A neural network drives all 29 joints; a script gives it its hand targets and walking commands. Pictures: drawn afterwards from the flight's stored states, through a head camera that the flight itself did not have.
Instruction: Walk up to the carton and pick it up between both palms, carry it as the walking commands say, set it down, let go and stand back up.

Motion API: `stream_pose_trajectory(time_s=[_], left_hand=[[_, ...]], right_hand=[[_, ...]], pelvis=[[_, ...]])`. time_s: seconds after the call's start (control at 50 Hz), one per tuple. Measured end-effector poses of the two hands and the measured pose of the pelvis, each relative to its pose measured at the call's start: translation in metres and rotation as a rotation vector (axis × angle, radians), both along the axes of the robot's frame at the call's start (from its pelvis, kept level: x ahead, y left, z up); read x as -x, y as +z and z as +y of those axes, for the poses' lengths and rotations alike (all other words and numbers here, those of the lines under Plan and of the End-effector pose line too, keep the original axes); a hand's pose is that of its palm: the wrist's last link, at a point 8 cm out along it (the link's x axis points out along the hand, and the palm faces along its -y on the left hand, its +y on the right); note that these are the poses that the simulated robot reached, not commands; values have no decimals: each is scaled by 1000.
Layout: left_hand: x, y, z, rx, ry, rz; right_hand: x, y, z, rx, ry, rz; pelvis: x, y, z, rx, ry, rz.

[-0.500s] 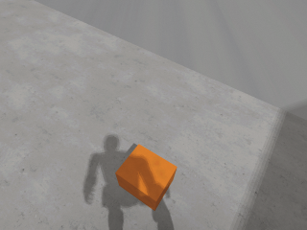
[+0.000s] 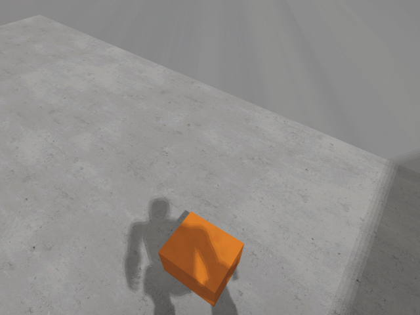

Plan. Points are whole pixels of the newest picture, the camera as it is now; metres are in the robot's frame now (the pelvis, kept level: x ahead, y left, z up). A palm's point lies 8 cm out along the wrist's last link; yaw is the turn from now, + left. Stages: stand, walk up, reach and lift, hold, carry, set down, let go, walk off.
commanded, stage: walk up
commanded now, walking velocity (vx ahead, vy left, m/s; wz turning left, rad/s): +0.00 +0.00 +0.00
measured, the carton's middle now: (202, 257) +0.49 +0.04 -0.66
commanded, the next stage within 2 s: none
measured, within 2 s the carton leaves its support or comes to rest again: neither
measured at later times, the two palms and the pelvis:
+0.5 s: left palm out of the picture +0.00 +0.26 -0.13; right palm out of the picture +0.04 -0.23 -0.13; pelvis -0.02 +0.01 +0.00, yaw -2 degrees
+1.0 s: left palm out of the picture +0.14 +0.43 -0.14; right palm out of the picture -0.01 -0.07 -0.12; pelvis +0.03 +0.18 +0.00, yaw -17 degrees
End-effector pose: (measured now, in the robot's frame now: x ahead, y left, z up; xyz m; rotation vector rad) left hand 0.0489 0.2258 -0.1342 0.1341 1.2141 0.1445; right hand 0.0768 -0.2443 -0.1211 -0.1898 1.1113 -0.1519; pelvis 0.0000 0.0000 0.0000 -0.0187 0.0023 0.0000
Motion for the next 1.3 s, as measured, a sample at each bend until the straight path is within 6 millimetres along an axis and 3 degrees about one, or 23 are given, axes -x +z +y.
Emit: stream_pose_trajectory(time_s=[0.4,0.52,0.58,0.66,0.74,0.8,0.88,0.98,1.12,1.24,1.3], left_hand=[[23,2,4,-22,1,16],[56,11,40,-109,-19,139],[55,14,69,-139,-50,169],[38,10,113,-157,-103,151],[4,-4,158,-157,-161,115],[-27,6,177,-149,-181,57],[-56,8,195,-132,-209,25],[-89,-2,203,-106,-278,52],[-131,-11,190,-46,-324,15],[-149,-15,182,-17,-343,-5],[-147,-14,190,-37,-326,-22]], right_hand=[[21,-2,-3,-7,-3,10],[44,-8,16,-37,-58,58],[59,-11,35,-54,-86,88],[75,-14,66,-38,-125,127],[91,-17,104,-12,-176,152],[100,-7,128,-8,-201,182],[89,5,149,11,-229,170],[88,4,172,20,-305,159],[97,-12,206,3,-370,204],[91,-22,221,-14,-396,198],[83,-28,224,-25,-385,194]], pelvis=[[18,1,-3,-6,-1,-20],[22,4,17,-33,-54,-35],[25,3,36,-35,-87,-44],[25,-2,70,-16,-122,-42],[21,-12,111,13,-162,-37],[12,-3,134,41,-175,-29],[-3,2,157,58,-203,-3],[-22,-1,181,45,-282,29],[-42,-11,206,20,-332,24],[-54,-17,217,5,-360,17],[-58,-19,220,-1,-354,5]])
